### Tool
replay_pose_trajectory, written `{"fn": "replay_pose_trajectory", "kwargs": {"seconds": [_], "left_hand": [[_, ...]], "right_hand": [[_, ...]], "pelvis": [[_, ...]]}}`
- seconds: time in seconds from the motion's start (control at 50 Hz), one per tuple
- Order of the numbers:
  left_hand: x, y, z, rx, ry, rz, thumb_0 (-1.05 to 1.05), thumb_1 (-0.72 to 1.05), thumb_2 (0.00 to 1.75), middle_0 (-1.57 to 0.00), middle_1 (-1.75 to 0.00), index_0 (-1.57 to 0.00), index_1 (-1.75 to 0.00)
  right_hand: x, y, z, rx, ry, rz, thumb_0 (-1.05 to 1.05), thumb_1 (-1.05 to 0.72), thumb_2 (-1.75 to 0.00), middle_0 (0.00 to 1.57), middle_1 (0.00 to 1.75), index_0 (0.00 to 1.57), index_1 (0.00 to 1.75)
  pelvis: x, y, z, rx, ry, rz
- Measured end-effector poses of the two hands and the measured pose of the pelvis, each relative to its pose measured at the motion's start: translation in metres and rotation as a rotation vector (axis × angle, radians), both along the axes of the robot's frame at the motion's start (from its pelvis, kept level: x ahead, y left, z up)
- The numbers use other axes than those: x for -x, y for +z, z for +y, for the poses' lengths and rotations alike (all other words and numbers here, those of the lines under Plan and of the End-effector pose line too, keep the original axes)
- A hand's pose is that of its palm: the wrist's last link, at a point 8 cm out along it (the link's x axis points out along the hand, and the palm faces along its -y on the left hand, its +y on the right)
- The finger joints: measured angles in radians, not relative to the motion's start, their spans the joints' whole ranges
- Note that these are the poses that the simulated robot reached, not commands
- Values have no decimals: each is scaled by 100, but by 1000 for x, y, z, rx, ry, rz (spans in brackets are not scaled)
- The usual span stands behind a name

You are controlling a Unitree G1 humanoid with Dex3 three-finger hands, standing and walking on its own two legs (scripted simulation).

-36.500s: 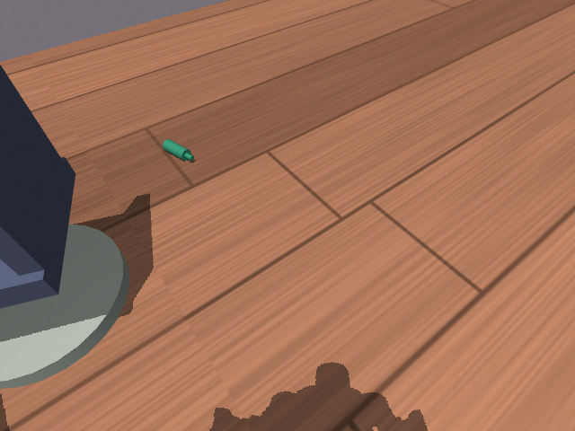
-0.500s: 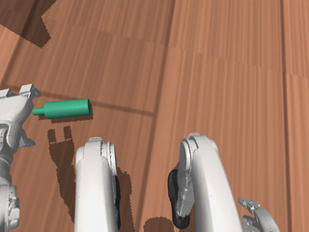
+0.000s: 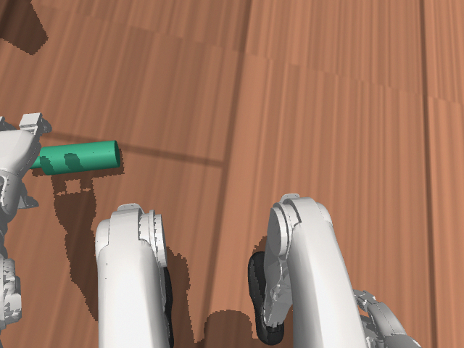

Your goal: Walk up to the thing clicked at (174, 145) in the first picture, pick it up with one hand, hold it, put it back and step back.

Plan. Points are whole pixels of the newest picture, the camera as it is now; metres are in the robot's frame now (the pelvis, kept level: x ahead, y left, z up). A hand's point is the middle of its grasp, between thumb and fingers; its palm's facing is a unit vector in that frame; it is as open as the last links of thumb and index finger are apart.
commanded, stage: rise first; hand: left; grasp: from above
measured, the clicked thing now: (72, 158) +0.45 +0.33 -0.31
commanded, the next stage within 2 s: none
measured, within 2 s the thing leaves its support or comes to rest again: neither
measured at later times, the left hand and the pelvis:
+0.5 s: hand (36, 167) +0.40 +0.35 -0.18, palm faces -0.44 -0.11 -0.89, open 14.1 cm; pelvis +0.00 +0.00 -0.01, yaw -1 degrees
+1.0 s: hand (43, 163) +0.41 +0.34 -0.20, palm faces -0.44 -0.11 -0.89, open 14.2 cm; pelvis +0.00 +0.00 -0.02, yaw -1 degrees
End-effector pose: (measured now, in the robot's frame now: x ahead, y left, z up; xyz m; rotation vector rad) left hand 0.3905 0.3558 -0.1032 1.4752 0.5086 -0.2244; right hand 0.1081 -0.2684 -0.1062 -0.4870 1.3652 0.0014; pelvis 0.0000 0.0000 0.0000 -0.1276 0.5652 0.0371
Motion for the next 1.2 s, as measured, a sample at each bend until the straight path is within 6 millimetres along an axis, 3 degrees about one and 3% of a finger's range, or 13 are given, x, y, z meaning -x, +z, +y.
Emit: {"fn": "replay_pose_trajectory", "kwargs": {"seconds": [0.34, 1.2], "left_hand": [[-11, -18, -5, 0, 17, -1, 0, -53, 100, -8, -101, -8, -102], [-27, -38, -9, 3, 25, -4, 0, -56, 103, -9, -100, -8, -102]], "right_hand": [[13, -3, -7, 18, -12, 37, 0, -91, -90, 20, 30, 21, 30], [35, -5, -4, 22, -1, 64, 0, -91, -90, 20, 30, 21, 30]], "pelvis": [[-4, -9, 0, 2, -8, 4], [-3, -21, 0, 18, -16, -17]]}}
